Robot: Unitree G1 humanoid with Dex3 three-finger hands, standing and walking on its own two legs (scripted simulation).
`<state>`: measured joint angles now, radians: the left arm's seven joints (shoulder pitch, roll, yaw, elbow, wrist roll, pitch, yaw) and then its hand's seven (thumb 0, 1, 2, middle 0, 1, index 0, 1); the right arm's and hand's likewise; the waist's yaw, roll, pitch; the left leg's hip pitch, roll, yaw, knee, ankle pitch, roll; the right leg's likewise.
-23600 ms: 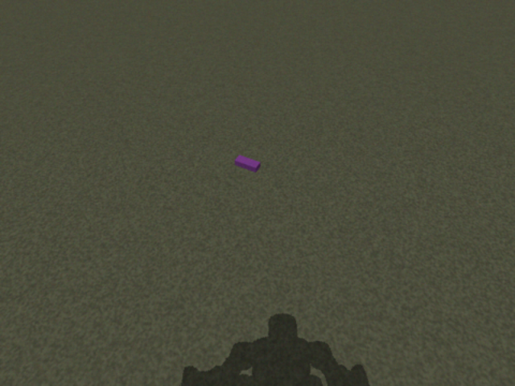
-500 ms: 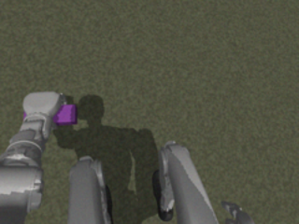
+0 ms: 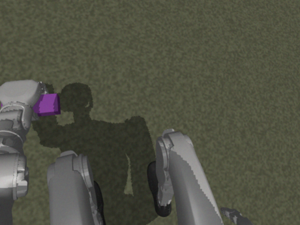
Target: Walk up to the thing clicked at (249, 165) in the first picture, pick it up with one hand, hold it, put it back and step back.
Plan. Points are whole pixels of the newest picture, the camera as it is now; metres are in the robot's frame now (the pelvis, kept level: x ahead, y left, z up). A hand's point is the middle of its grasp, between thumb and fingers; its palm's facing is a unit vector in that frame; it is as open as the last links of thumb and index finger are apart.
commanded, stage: crouch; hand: left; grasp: from above
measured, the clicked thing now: (32, 106) +0.47 +0.25 -0.22
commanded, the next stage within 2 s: lower in 0.32 s
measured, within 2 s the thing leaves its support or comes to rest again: rests again in 1.64 s
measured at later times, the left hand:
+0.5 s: hand (33, 106) +0.47 +0.25 -0.22, palm faces -0.48 -0.01 -0.88, open 8.2 cm
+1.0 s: hand (41, 107) +0.48 +0.24 -0.28, palm faces -0.48 -0.04 -0.88, open 8.2 cm
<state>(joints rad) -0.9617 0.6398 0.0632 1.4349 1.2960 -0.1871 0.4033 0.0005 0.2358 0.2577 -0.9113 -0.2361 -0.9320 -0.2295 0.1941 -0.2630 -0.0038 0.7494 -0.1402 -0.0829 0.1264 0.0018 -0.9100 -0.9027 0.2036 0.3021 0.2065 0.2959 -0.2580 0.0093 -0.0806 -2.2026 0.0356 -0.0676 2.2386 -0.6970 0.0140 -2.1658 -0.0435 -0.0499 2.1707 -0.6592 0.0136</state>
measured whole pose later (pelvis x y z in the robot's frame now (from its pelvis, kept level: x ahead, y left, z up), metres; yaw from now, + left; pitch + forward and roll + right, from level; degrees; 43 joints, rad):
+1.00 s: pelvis +0.00 +0.00 -0.07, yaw -4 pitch +34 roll -9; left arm -1.02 0.80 0.14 1.56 1.35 -0.23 0.49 0.00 0.24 0.24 -0.92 -0.21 -0.94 -0.20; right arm 0.16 -0.29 0.10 0.74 -0.20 -0.12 0.19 0.00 -0.90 -0.90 0.20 0.30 0.21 0.30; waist -0.32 -0.04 0.05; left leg -2.36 0.03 -0.14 2.48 -0.73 0.01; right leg -2.30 -0.03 -0.10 2.36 -0.66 0.02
